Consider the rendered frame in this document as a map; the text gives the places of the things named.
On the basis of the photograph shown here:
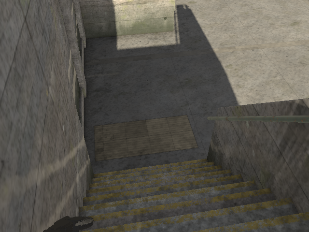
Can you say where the stairs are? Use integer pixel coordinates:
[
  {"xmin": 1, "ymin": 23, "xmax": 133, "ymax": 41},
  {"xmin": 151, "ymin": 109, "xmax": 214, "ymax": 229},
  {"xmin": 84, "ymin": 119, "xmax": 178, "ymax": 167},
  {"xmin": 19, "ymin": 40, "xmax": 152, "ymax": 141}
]
[{"xmin": 78, "ymin": 159, "xmax": 309, "ymax": 232}]

